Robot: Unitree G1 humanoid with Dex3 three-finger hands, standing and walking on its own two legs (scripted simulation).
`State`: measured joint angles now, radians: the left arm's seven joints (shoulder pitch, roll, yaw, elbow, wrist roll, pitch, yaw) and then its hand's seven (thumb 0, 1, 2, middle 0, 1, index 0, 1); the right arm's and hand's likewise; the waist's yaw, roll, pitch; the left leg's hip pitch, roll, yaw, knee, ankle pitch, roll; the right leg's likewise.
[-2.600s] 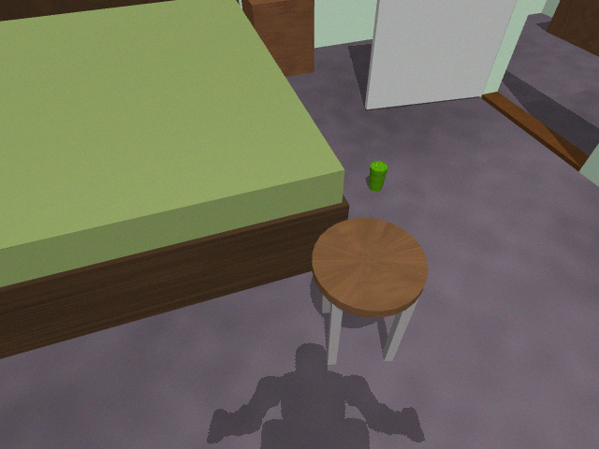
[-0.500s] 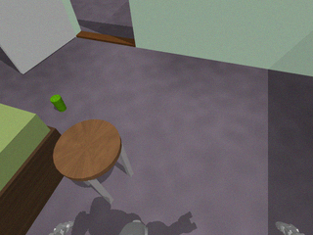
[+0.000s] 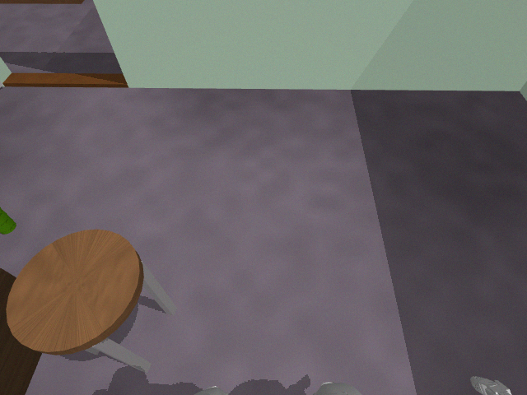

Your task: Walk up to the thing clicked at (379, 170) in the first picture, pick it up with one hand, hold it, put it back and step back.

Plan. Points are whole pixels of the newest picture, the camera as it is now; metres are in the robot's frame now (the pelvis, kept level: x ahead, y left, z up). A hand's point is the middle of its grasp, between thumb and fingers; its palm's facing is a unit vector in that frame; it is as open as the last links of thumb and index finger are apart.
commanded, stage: walk up
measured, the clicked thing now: out of the picture +0.89 +1.16 -0.68
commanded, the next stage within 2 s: stand in 1.62 s
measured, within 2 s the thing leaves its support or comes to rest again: neither
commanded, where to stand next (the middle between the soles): +0.05 -0.01 m, yaw -14 degrees
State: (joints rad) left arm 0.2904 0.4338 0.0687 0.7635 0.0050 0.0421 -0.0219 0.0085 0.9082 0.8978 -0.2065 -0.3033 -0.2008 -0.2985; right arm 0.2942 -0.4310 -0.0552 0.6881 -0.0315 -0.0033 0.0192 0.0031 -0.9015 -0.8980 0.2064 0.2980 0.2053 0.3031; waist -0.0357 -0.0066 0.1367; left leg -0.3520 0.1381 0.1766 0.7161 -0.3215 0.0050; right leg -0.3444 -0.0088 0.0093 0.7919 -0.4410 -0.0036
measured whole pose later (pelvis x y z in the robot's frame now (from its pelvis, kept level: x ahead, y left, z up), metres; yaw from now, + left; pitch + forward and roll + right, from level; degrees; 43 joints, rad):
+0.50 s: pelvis -0.01 +0.00 +0.00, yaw -9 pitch -2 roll +1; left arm 0.24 0.39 0.04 0.80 0.00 0.02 0.02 0.01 0.91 0.90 -0.21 -0.30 -0.20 -0.30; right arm 0.24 -0.38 -0.03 0.84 -0.03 -0.03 0.00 0.00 -0.91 -0.90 0.20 0.30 0.20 0.30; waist 0.00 -0.05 0.11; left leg -0.32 0.02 0.04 0.72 -0.36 0.00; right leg -0.40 0.07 0.13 0.87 -0.47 -0.02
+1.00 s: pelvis -0.02 -0.01 +0.01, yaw -14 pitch -3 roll +0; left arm 0.19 0.37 0.02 1.00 0.01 -0.04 0.00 0.01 0.91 0.90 -0.21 -0.30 -0.20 -0.30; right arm 0.20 -0.37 0.00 0.98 -0.01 0.01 0.03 0.00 -0.91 -0.90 0.20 0.30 0.20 0.30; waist -0.01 0.04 0.06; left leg -0.25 0.06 0.06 0.63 -0.33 -0.01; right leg -0.27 0.01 0.08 0.64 -0.32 0.02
